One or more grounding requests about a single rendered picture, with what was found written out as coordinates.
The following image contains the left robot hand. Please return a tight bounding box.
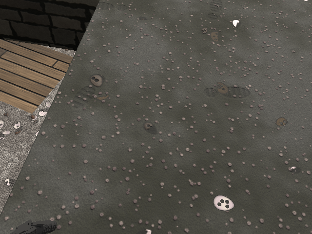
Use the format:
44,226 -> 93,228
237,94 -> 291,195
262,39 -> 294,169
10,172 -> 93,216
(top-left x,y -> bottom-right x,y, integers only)
10,220 -> 58,234

